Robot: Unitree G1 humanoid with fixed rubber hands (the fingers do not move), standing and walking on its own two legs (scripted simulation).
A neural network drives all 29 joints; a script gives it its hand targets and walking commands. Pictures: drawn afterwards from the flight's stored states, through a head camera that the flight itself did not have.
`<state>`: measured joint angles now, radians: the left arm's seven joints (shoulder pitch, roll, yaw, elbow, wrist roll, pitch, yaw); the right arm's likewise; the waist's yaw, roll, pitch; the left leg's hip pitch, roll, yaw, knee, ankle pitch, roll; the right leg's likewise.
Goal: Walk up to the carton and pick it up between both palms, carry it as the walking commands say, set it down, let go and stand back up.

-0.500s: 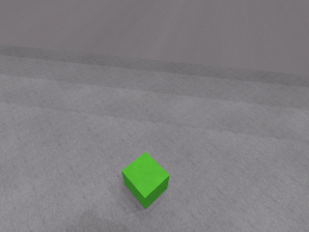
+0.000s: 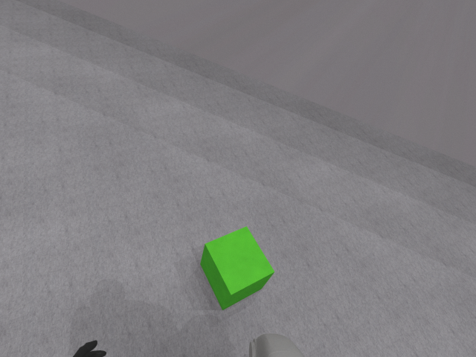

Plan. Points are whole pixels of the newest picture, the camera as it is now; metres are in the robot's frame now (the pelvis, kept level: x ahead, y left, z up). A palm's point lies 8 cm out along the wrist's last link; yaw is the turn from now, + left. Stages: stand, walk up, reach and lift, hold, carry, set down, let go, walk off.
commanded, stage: walk up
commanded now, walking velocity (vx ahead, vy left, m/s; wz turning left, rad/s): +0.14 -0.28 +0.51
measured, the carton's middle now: (234, 267) +0.52 -0.15 -0.67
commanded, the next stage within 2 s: none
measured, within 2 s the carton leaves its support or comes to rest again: neither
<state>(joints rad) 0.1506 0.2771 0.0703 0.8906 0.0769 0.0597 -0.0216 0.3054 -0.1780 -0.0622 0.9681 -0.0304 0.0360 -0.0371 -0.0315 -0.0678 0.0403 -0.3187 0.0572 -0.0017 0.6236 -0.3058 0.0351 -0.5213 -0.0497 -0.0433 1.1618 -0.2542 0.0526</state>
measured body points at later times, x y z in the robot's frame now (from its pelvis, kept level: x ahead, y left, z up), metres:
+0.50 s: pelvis +0.04 -0.14 -0.01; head +0.10 -0.14 +0.44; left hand +0.14 +0.13 -0.13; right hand +0.09 -0.43 -0.15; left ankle +0.01 +0.07 -0.73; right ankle +0.08 -0.25 -0.74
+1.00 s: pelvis +0.12 -0.27 +0.00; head +0.13 -0.25 +0.45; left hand +0.02 -0.06 -0.16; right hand +0.31 -0.46 -0.13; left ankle +0.05 -0.18 -0.74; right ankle +0.11 -0.36 -0.69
